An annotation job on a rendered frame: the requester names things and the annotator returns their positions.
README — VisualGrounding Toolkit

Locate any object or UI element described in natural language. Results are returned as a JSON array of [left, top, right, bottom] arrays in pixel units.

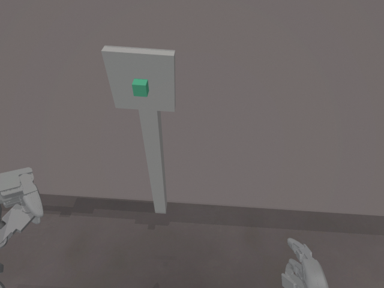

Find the right robot hand
[[281, 238, 329, 288]]

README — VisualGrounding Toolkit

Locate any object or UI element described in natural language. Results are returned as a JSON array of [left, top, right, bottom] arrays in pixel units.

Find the button
[[132, 79, 149, 97]]

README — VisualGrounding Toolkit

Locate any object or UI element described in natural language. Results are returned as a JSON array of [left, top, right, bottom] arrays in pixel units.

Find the panel
[[101, 46, 176, 214]]

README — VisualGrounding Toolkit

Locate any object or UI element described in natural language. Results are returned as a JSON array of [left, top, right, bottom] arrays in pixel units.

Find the left robot hand
[[0, 167, 44, 249]]

